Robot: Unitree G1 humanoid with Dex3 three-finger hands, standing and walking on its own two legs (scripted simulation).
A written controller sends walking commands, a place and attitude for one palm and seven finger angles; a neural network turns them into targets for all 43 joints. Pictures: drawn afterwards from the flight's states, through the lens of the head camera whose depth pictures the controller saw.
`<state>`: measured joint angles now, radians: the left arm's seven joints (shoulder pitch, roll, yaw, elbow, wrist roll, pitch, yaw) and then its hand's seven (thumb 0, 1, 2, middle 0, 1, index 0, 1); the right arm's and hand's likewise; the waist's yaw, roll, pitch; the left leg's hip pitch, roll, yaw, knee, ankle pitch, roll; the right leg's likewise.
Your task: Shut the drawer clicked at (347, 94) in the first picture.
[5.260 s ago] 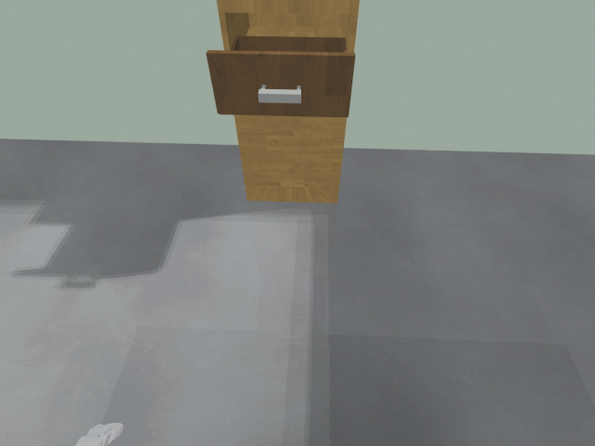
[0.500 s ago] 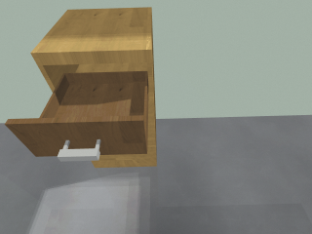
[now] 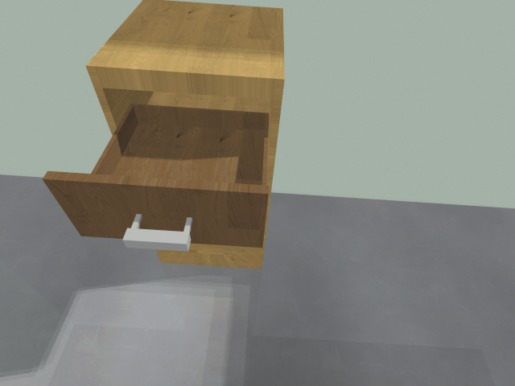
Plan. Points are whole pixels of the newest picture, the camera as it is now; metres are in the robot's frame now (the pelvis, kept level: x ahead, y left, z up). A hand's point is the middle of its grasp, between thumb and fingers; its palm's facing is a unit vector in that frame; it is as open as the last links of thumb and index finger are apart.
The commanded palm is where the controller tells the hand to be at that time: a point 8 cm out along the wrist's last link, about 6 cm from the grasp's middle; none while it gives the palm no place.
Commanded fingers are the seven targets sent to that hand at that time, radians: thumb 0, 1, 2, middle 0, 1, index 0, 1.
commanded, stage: come to a stop and stand still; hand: left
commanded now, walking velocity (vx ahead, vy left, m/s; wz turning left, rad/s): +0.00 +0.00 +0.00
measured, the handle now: (160, 230) +0.37 +0.23 -0.02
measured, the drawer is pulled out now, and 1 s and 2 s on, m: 0.29 0.29 0.29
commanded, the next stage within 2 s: look again from close up in 0.34 s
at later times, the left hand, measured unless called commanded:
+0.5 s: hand out of the picture -0.01 +0.18 -0.17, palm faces +0.00 -0.98 -0.19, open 7.4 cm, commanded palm none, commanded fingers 0.00 0.90 0.90 -0.20 -0.30 -0.20 -0.30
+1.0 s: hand out of the picture +0.03 +0.17 -0.17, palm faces +0.01 -0.98 -0.21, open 7.3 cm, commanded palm none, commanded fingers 0.00 0.90 0.90 -0.20 -0.30 -0.20 -0.30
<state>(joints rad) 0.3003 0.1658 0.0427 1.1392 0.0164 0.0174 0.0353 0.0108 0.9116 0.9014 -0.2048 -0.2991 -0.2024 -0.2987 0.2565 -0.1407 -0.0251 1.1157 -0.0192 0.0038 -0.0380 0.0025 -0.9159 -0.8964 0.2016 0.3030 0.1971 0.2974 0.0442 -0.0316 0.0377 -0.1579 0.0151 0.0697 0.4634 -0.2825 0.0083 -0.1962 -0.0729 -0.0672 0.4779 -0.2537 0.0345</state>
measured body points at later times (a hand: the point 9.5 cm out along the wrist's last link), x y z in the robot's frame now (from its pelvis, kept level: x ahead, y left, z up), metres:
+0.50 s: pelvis +0.00 +0.01 +0.00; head +0.01 +0.01 +0.45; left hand -0.01 +0.23 -0.16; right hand -0.02 -0.21 -0.16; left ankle -0.02 +0.11 -0.74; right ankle +0.00 -0.14 -0.74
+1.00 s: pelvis -0.01 -0.01 +0.00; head +0.00 -0.01 +0.45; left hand +0.03 +0.22 -0.16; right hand +0.05 -0.24 -0.15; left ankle -0.02 +0.11 -0.74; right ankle +0.00 -0.14 -0.74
